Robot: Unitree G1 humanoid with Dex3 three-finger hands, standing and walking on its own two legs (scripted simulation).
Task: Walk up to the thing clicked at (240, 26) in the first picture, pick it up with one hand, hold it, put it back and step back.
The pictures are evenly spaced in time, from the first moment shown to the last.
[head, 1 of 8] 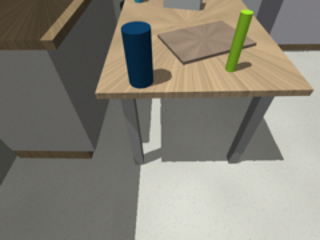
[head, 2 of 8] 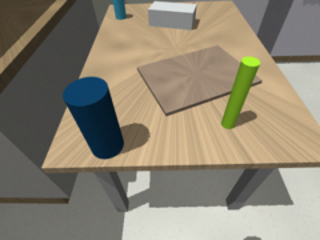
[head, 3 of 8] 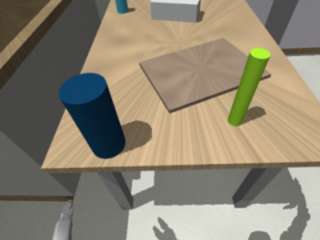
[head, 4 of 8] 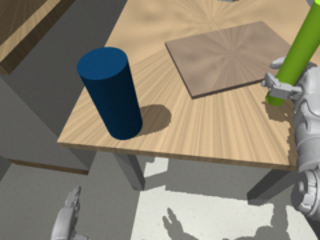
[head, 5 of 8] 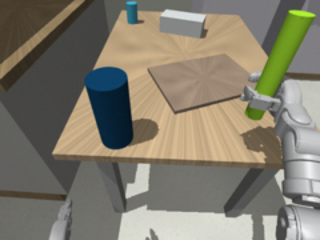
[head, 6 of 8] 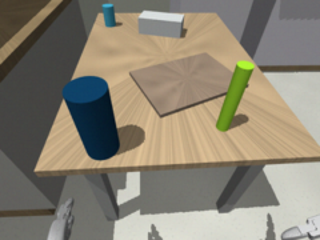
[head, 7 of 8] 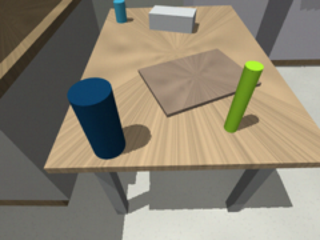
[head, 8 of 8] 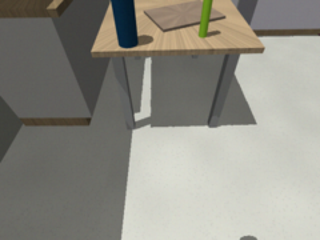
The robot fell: no
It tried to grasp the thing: yes
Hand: right
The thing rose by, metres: 0.23
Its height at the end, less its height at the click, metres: +0.00
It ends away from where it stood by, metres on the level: 0.01
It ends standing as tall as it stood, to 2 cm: yes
